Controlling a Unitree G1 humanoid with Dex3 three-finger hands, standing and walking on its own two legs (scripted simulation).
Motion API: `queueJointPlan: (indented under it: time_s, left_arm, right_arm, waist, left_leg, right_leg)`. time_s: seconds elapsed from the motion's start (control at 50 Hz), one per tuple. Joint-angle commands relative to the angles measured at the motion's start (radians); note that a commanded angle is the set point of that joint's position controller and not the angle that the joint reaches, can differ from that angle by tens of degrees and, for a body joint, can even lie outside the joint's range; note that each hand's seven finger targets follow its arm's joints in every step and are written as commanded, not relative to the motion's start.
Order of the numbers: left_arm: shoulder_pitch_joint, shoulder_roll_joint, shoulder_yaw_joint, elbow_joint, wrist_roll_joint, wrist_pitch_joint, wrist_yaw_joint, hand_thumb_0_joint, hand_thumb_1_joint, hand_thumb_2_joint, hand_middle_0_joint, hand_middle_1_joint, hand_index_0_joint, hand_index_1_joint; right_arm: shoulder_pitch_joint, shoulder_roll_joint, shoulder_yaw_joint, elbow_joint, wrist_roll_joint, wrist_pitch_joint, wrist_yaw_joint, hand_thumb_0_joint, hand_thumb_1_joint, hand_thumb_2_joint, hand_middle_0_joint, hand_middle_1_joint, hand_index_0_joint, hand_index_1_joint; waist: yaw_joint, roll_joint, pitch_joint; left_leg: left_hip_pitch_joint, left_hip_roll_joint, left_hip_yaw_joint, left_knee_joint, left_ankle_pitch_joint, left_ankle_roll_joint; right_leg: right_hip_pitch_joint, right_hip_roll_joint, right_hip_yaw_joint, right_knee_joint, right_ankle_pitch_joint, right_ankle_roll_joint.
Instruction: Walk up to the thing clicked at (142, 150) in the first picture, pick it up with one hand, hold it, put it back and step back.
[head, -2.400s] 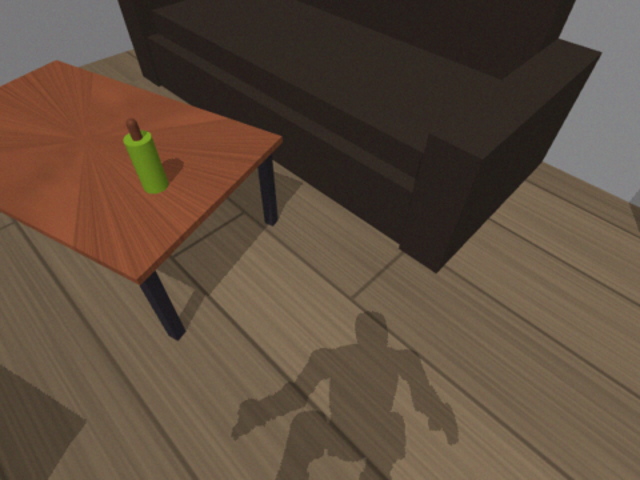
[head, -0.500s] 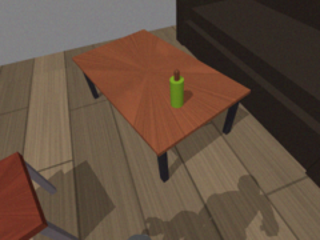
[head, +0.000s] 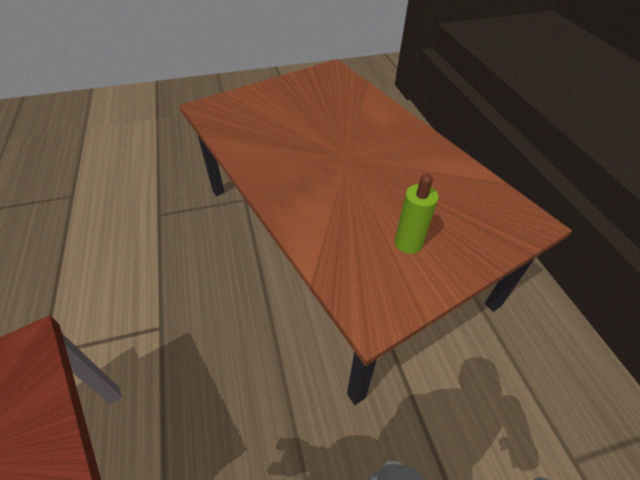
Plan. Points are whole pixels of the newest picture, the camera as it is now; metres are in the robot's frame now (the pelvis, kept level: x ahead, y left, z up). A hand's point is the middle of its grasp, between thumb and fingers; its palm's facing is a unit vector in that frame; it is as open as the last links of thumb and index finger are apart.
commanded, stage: walk up
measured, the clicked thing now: (417, 212) +0.74 -0.23 -0.22
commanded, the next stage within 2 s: stand in 1.48 s
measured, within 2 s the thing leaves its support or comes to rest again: neither
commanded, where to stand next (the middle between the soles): +0.11 +0.00 m, yaw -2 degrees
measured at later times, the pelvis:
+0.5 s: pelvis +0.05 +0.03 +0.00, yaw +1 degrees
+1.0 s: pelvis +0.06 +0.02 +0.02, yaw +1 degrees
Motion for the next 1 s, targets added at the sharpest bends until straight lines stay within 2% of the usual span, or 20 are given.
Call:
queueJointPlan:
  time_s: [0.0, 0.02, 0.04, 0.06, 0.08, 0.1, 0.12, 0.16, 0.18, 0.24, 0.26, 0.28, 0.3, 0.32, 0.36, 0.4, 0.5, 0.56, 0.7, 0.98]
  left_arm:
    - [0.109, 0.166, 0.075, -0.025, 0.011, -0.024, 0.024, 0.000, 0.900, 0.900, -0.200, -0.300, -0.200, -0.300]
    - [0.099, 0.179, 0.080, -0.030, 0.016, -0.027, 0.024, 0.000, 0.900, 0.900, -0.200, -0.300, -0.200, -0.300]
    - [0.075, 0.216, 0.086, -0.045, 0.024, -0.031, 0.025, 0.000, 0.900, 0.900, -0.200, -0.300, -0.200, -0.300]
    - [0.036, 0.265, 0.089, -0.064, 0.029, -0.038, 0.026, 0.000, 0.900, 0.900, -0.200, -0.300, -0.200, -0.300]
    - [-0.011, 0.285, 0.085, -0.069, 0.010, -0.028, 0.022, 0.000, 0.900, 0.900, -0.200, -0.300, -0.200, -0.300]
    - [-0.034, 0.276, 0.080, -0.073, 0.015, -0.021, 0.022, 0.000, 0.900, 0.900, -0.200, -0.300, -0.200, -0.300]
    - [-0.049, 0.260, 0.076, -0.070, 0.013, -0.017, 0.025, 0.000, 0.900, 0.900, -0.200, -0.300, -0.200, -0.300]
    - [-0.087, 0.257, 0.070, -0.059, 0.020, -0.008, 0.023, 0.000, 0.900, 0.900, -0.200, -0.300, -0.200, -0.300]
    - [-0.095, 0.256, 0.071, -0.057, 0.023, -0.003, 0.020, 0.000, 0.900, 0.900, -0.200, -0.300, -0.200, -0.300]
    - [-0.150, 0.214, 0.048, -0.043, 0.006, 0.023, 0.009, 0.000, 0.900, 0.900, -0.200, -0.300, -0.200, -0.300]
    - [-0.156, 0.179, 0.037, -0.039, -0.004, 0.028, 0.006, 0.000, 0.900, 0.900, -0.200, -0.300, -0.200, -0.300]
    - [-0.143, 0.134, 0.022, -0.034, -0.014, 0.034, 0.002, 0.000, 0.900, 0.900, -0.200, -0.300, -0.200, -0.300]
    - [-0.158, 0.147, 0.025, -0.010, -0.014, 0.043, 0.001, 0.000, 0.900, 0.900, -0.200, -0.300, -0.200, -0.300]
    - [-0.185, 0.173, 0.032, 0.010, -0.007, 0.044, 0.003, 0.000, 0.900, 0.900, -0.200, -0.300, -0.200, -0.300]
    - [-0.214, 0.167, 0.030, 0.032, -0.008, 0.035, -0.001, 0.000, 0.900, 0.900, -0.200, -0.300, -0.200, -0.300]
    - [-0.212, 0.171, 0.024, 0.059, -0.018, 0.032, -0.003, 0.000, 0.900, 0.900, -0.200, -0.300, -0.200, -0.300]
    - [-0.265, 0.159, 0.006, 0.108, -0.026, 0.047, -0.005, 0.000, 0.900, 0.900, -0.200, -0.300, -0.200, -0.300]
    - [-0.295, 0.156, 0.000, 0.146, -0.025, 0.057, -0.008, 0.000, 0.900, 0.900, -0.200, -0.300, -0.200, -0.300]
    - [-0.318, 0.150, -0.003, 0.212, -0.016, 0.049, -0.011, 0.000, 0.900, 0.900, -0.200, -0.300, -0.200, -0.300]
    - [-0.321, 0.138, 0.008, 0.260, -0.007, 0.043, -0.008, 0.000, 0.900, 0.900, -0.200, -0.300, -0.200, -0.300]
  right_arm:
    - [-0.069, -0.222, -0.055, -0.086, 0.014, -0.018, -0.042, 0.000, -0.900, -0.900, 0.200, 0.300, 0.200, 0.300]
    - [-0.062, -0.188, -0.041, -0.084, 0.022, -0.015, -0.047, 0.000, -0.900, -0.900, 0.200, 0.300, 0.200, 0.300]
    - [-0.038, -0.140, -0.022, -0.076, 0.031, -0.014, -0.051, 0.000, -0.900, -0.900, 0.200, 0.300, 0.200, 0.300]
    - [-0.008, -0.108, -0.010, -0.068, 0.032, -0.008, -0.054, 0.000, -0.900, -0.900, 0.200, 0.300, 0.200, 0.300]
    - [0.010, -0.173, -0.031, -0.036, 0.025, 0.009, -0.067, 0.000, -0.900, -0.900, 0.200, 0.300, 0.200, 0.300]
    - [0.003, -0.197, -0.039, -0.016, 0.019, 0.014, -0.071, 0.000, -0.900, -0.900, 0.200, 0.300, 0.200, 0.300]
    - [-0.005, -0.196, -0.038, -0.002, 0.017, 0.014, -0.071, 0.000, -0.900, -0.900, 0.200, 0.300, 0.200, 0.300]
    - [0.025, -0.200, -0.042, 0.042, 0.017, 0.006, -0.069, 0.000, -0.900, -0.900, 0.200, 0.300, 0.200, 0.300]
    - [0.039, -0.197, -0.039, 0.057, 0.019, -0.002, -0.068, 0.000, -0.900, -0.900, 0.200, 0.300, 0.200, 0.300]
    - [0.067, -0.167, -0.032, 0.116, 0.008, -0.024, -0.071, 0.000, -0.900, -0.900, 0.200, 0.300, 0.200, 0.300]
    - [0.056, -0.183, -0.036, 0.127, -0.001, -0.031, -0.077, 0.000, -0.900, -0.900, 0.200, 0.300, 0.200, 0.300]
    - [-0.003, -0.226, -0.038, 0.114, -0.010, -0.039, -0.080, 0.000, -0.900, -0.900, 0.200, 0.300, 0.200, 0.300]
    - [-0.097, -0.265, -0.036, 0.100, 0.000, -0.042, -0.079, 0.000, -0.900, -0.900, 0.200, 0.300, 0.200, 0.300]
    - [-0.110, -0.255, -0.029, 0.113, 0.007, -0.042, -0.077, 0.000, -0.900, -0.900, 0.200, 0.300, 0.200, 0.300]
    - [-0.111, -0.217, -0.010, 0.141, 0.011, -0.047, -0.078, 0.000, -0.900, -0.900, 0.200, 0.300, 0.200, 0.300]
    - [-0.111, -0.212, -0.002, 0.169, 0.015, -0.050, -0.079, 0.000, -0.900, -0.900, 0.200, 0.300, 0.200, 0.300]
    - [-0.150, -0.214, 0.001, 0.206, 0.015, -0.045, -0.082, 0.000, -0.900, -0.900, 0.200, 0.300, 0.200, 0.300]
    - [-0.188, -0.210, 0.003, 0.224, 0.015, -0.039, -0.082, 0.000, -0.900, -0.900, 0.200, 0.300, 0.200, 0.300]
    - [-0.233, -0.187, 0.010, 0.265, 0.014, -0.033, -0.078, 0.000, -0.900, -0.900, 0.200, 0.300, 0.200, 0.300]
    - [-0.248, -0.174, 0.011, 0.319, 0.009, -0.027, -0.074, 0.000, -0.900, -0.900, 0.200, 0.300, 0.200, 0.300]
  waist:
    - [0.057, 0.097, -0.087]
    - [0.064, 0.054, -0.098]
    - [0.069, -0.047, -0.109]
    - [0.042, -0.174, -0.108]
    - [0.034, -0.130, -0.100]
    - [0.032, -0.112, -0.081]
    - [0.040, -0.113, -0.057]
    - [0.019, -0.173, -0.087]
    - [0.017, -0.207, -0.121]
    - [-0.013, -0.174, -0.165]
    - [-0.011, -0.135, -0.173]
    - [0.017, -0.022, -0.165]
    - [0.042, 0.026, -0.101]
    - [0.035, -0.003, -0.086]
    - [0.023, 0.011, -0.101]
    - [0.023, 0.065, -0.121]
    - [0.019, 0.101, -0.139]
    - [0.023, 0.101, -0.118]
    - [0.023, 0.040, -0.137]
    - [0.016, -0.006, -0.125]
  left_leg:
    - [-0.146, 0.246, -0.186, -0.078, 0.406, 0.167]
    - [-0.167, 0.207, -0.167, -0.024, 0.306, 0.115]
    - [-0.189, 0.141, -0.122, 0.068, 0.170, 0.053]
    - [-0.242, 0.028, -0.066, 0.225, -0.073, -0.006]
    - [-0.163, 0.021, -0.058, 0.320, -0.332, -0.010]
    - [-0.159, 0.034, -0.092, 0.350, -0.345, -0.007]
    - [-0.175, 0.045, -0.113, 0.341, -0.295, -0.013]
    - [-0.158, 0.062, -0.072, 0.280, -0.235, -0.019]
    - [-0.135, 0.062, -0.053, 0.195, -0.220, -0.020]
    - [0.055, 0.023, 0.010, -0.090, -0.018, -0.022]
    - [0.098, 0.060, -0.044, -0.129, 0.050, -0.012]
    - [0.079, 0.170, -0.226, -0.185, 0.057, 0.023]
    - [-0.055, 0.253, -0.329, -0.202, 0.005, 0.078]
    - [-0.092, 0.239, -0.278, -0.176, 0.056, 0.086]
    - [-0.087, 0.176, -0.183, -0.162, 0.163, 0.042]
    - [-0.047, 0.164, -0.150, -0.159, 0.269, 0.018]
    - [0.050, 0.182, -0.142, -0.216, 0.373, 0.006]
    - [0.055, 0.192, -0.149, -0.270, 0.305, 0.004]
    - [0.074, 0.167, -0.103, -0.322, 0.193, -0.009]
    - [0.135, 0.159, -0.086, -0.372, 0.181, -0.022]
  right_leg:
    - [0.260, 0.049, -0.010, -0.189, 0.200, -0.009]
    - [0.322, 0.048, 0.020, -0.266, 0.257, -0.024]
    - [0.345, -0.037, 0.149, -0.369, 0.253, -0.059]
    - [0.328, -0.251, 0.461, -0.499, 0.241, -0.142]
    - [0.205, -0.344, 0.541, -0.543, 0.105, -0.247]
    - [0.174, -0.332, 0.543, -0.532, 0.051, -0.259]
    - [0.166, -0.291, 0.472, -0.528, 0.041, -0.232]
    - [0.189, -0.227, 0.352, -0.485, 0.069, -0.180]
    - [0.220, -0.212, 0.317, -0.455, 0.122, -0.171]
    - [0.155, -0.124, 0.166, -0.324, 0.210, -0.109]
    - [0.122, -0.111, 0.143, -0.291, 0.232, -0.077]
    - [0.080, -0.055, 0.111, -0.244, 0.201, -0.026]
    - [0.138, 0.017, 0.063, -0.240, 0.093, 0.002]
    - [0.209, 0.021, 0.068, -0.264, 0.086, -0.004]
    - [0.278, -0.015, 0.078, -0.287, 0.261, -0.018]
    - [0.305, -0.032, 0.069, -0.292, 0.391, -0.026]
    - [0.300, -0.022, 0.047, -0.337, 0.367, -0.010]
    - [0.315, -0.016, 0.046, -0.387, 0.293, 0.000]
    - [0.395, -0.049, 0.061, -0.472, 0.340, 0.014]
    - [0.385, -0.059, 0.080, -0.557, 0.330, 0.028]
